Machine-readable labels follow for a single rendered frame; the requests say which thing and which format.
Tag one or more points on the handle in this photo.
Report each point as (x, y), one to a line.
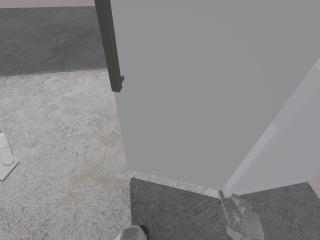
(106, 25)

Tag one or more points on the right robot hand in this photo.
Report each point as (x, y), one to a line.
(249, 224)

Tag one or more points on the fridge door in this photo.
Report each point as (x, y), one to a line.
(203, 79)

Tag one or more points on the robot left shin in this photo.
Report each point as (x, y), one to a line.
(136, 226)

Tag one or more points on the left robot foot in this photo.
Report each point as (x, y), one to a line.
(145, 230)

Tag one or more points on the left robot hand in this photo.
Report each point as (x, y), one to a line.
(7, 161)

